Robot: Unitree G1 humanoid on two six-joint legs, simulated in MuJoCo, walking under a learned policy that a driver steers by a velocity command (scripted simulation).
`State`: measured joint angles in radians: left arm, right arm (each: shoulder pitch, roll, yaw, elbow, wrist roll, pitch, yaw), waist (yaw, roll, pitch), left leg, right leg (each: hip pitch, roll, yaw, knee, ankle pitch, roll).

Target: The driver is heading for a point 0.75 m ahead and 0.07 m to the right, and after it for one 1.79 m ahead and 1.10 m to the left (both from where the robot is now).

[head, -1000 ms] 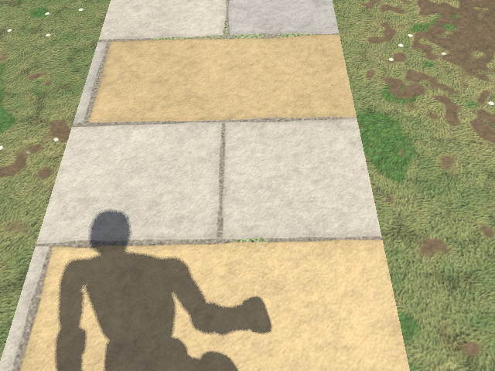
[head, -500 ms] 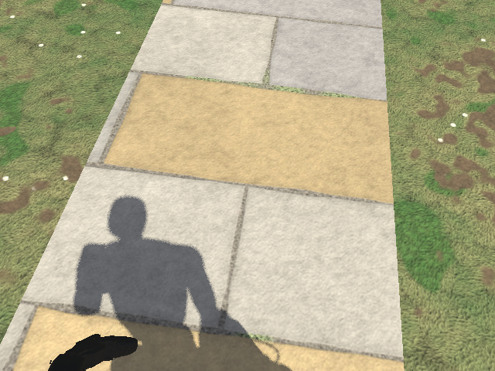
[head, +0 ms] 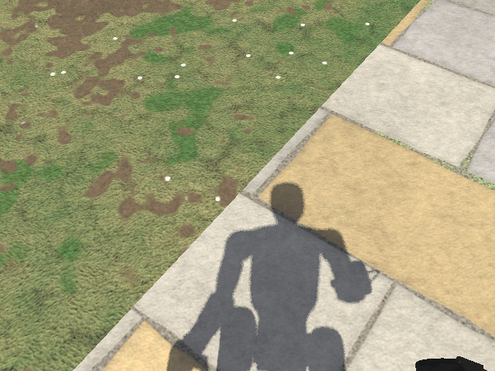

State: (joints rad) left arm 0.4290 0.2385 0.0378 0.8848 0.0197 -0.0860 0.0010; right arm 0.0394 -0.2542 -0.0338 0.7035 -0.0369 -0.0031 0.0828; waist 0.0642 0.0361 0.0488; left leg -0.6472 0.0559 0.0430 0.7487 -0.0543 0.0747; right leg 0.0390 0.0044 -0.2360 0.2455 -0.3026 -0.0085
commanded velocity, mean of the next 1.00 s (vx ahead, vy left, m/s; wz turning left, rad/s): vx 0.50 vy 0.00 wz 0.01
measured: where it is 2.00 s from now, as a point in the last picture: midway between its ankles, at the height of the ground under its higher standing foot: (244, 179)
